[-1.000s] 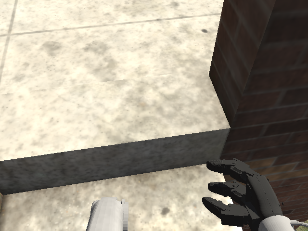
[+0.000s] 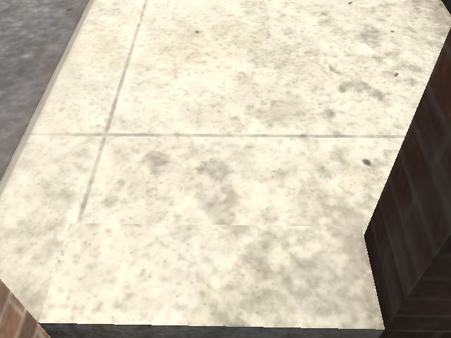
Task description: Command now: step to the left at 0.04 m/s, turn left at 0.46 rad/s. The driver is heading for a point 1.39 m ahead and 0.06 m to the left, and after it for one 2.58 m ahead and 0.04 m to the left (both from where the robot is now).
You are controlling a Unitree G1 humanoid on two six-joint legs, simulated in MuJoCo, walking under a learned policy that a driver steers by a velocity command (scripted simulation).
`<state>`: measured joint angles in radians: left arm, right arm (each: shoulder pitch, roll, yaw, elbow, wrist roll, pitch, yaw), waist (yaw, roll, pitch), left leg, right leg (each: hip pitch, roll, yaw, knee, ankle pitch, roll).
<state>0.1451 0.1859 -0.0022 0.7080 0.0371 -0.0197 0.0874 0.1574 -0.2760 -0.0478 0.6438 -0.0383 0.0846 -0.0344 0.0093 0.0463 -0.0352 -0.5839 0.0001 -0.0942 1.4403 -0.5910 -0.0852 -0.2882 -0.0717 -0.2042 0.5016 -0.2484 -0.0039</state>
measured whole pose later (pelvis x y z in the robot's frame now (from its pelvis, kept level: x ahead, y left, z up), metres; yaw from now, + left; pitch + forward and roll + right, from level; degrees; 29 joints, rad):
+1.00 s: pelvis +0.01 +0.00 -0.02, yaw +2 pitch +3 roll +0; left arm 0.17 0.19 -0.01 0.66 -0.02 0.00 0.02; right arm 0.18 -0.29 -0.04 0.74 0.01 0.04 -0.07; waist 0.00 0.05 -0.04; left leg -0.35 0.11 0.07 0.74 -0.44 -0.01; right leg -0.40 0.01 -0.03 0.74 -0.41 -0.05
